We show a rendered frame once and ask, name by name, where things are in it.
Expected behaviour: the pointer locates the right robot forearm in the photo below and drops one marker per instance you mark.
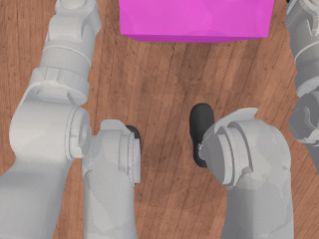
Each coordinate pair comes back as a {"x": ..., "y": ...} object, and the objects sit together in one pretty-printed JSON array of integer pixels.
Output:
[{"x": 302, "y": 22}]

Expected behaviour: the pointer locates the right robot upper arm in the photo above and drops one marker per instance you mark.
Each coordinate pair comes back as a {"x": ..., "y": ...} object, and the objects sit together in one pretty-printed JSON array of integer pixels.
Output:
[{"x": 304, "y": 124}]

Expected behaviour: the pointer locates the left robot upper arm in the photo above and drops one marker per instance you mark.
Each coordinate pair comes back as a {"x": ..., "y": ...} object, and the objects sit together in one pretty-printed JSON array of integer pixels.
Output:
[{"x": 46, "y": 138}]

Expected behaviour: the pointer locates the right robot thigh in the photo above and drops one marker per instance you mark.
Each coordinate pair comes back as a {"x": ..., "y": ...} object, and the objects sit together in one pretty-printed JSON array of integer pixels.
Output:
[{"x": 246, "y": 159}]

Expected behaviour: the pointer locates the robot right foot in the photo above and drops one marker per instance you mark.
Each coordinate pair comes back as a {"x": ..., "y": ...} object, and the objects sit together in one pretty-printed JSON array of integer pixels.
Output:
[{"x": 201, "y": 118}]

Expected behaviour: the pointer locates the carton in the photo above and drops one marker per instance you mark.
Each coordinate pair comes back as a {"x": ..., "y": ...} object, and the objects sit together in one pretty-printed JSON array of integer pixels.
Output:
[{"x": 195, "y": 21}]

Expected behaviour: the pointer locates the left robot forearm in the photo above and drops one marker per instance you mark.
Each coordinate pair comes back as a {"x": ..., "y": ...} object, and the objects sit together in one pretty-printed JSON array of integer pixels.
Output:
[{"x": 67, "y": 56}]

